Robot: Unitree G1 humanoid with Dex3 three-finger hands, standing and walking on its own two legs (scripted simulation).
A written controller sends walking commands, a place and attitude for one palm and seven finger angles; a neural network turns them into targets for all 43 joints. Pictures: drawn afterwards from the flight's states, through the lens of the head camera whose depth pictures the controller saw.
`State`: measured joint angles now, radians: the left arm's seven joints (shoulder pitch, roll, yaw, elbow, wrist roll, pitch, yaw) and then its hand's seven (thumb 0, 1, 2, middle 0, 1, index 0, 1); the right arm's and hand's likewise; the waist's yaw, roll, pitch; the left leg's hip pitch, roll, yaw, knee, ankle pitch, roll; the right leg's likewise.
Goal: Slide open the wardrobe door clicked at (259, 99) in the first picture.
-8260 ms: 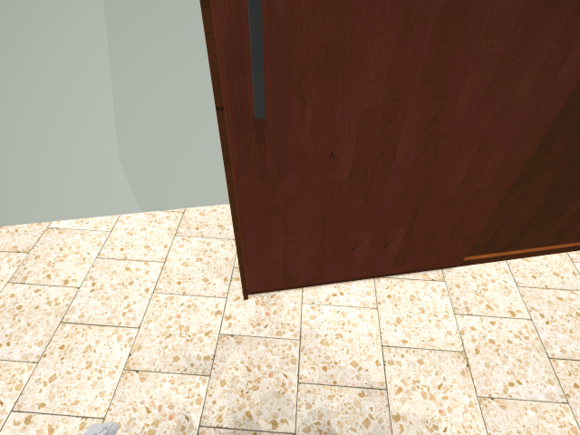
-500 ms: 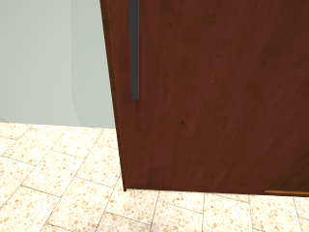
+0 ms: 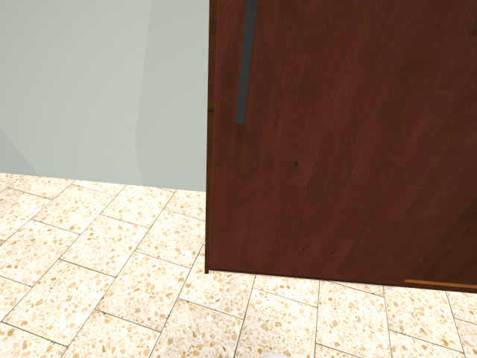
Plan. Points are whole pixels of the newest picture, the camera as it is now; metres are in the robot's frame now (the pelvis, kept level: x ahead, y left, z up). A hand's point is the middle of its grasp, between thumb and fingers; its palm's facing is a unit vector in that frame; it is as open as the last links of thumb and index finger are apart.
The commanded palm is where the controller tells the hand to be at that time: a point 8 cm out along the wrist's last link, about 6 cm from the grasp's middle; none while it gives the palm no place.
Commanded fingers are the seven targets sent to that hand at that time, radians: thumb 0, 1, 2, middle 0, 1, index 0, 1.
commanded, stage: come to a stop and stand still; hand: left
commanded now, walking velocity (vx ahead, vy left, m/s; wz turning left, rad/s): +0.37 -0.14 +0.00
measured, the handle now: (246, 54) +0.70 +0.04 +0.26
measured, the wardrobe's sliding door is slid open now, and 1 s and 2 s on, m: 0.00 0.00 0.00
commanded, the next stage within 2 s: look again from close up in 1.52 s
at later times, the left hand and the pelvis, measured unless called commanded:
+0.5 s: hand out of the picture -0.12 +0.19 -0.14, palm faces +0.03 -0.99 -0.12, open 7.4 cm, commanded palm none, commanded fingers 0.00 0.90 0.90 -0.20 -0.30 -0.20 -0.30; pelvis -0.08 +0.03 +0.04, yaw -1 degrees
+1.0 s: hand out of the picture +0.07 +0.21 -0.14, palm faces -0.03 -0.97 -0.22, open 7.4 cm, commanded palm none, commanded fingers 0.00 0.90 0.90 -0.20 -0.30 -0.20 -0.30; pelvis -0.02 +0.02 +0.02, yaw -1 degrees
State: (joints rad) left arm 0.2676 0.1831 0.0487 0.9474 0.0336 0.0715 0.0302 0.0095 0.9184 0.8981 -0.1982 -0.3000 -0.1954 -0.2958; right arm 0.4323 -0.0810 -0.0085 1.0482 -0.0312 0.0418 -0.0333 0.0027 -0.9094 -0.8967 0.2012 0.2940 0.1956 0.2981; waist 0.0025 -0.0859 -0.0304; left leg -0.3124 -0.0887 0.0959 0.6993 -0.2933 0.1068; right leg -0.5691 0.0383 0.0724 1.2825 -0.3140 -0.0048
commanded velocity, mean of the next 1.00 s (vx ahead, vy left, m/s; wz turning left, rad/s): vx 0.07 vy -0.06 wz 0.00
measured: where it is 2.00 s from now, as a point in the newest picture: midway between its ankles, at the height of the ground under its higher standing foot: outside the picture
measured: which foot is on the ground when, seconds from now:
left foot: down 0.00-0.16, up 0.18-0.58, down 0.60-0.98, up 1.00-1.00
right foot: up 0.00-0.14, down 0.16-0.60, up 0.62-0.96, down 0.98-1.00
